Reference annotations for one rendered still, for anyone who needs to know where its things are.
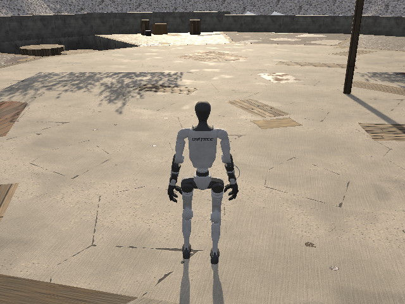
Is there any robot left forearm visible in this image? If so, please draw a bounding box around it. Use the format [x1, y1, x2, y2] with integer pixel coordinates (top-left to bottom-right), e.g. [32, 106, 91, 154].
[169, 154, 181, 186]

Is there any robot left foot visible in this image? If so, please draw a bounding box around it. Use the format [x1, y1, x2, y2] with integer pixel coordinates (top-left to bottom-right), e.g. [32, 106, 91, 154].
[182, 243, 191, 259]

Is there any left robot upper arm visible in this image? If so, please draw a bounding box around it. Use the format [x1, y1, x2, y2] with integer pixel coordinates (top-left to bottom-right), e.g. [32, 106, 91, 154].
[174, 128, 190, 163]

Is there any left robot hand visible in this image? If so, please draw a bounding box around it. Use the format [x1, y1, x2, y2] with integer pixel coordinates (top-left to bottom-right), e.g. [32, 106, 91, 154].
[168, 185, 182, 203]

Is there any robot right forearm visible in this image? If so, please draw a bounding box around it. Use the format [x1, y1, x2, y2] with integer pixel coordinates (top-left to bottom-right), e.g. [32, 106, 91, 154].
[225, 154, 237, 184]

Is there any right robot upper arm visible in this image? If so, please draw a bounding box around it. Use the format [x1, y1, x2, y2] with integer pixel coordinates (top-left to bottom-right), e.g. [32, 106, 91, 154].
[216, 128, 231, 163]

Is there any right robot shin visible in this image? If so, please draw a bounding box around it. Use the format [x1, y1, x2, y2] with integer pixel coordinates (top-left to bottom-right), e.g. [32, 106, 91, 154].
[211, 212, 221, 255]

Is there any right robot hand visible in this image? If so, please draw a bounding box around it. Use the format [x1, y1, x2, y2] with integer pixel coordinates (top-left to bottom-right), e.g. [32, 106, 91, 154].
[224, 183, 239, 201]

